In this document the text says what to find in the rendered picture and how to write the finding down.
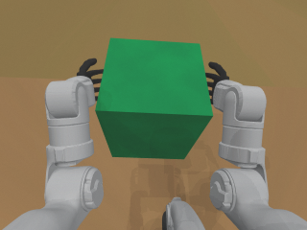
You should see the robot left upper arm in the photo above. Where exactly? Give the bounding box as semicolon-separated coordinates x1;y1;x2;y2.
2;166;104;230

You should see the robot right thigh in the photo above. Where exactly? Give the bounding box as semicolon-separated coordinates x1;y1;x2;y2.
166;200;205;230

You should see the right robot shin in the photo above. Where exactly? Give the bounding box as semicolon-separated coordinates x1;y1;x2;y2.
166;197;181;230

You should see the carton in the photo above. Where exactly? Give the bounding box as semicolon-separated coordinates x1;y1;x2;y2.
95;37;213;160

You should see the robot left hand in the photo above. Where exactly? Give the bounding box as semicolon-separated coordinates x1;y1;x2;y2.
77;58;104;102

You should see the robot right hand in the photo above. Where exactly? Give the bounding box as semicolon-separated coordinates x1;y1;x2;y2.
205;61;229;104

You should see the robot left forearm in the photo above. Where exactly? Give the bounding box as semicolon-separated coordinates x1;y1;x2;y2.
44;76;96;203

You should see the robot right forearm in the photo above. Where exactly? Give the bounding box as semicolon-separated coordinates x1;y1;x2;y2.
212;80;269;201

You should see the robot right upper arm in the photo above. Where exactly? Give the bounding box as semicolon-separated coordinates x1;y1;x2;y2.
209;168;307;230

